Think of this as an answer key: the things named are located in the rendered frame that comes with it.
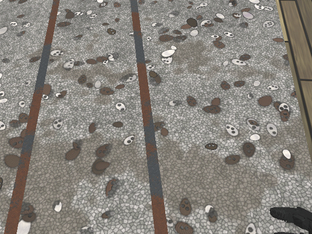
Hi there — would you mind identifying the robot right hand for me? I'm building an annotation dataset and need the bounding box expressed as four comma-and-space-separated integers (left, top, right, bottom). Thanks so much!
270, 207, 312, 234

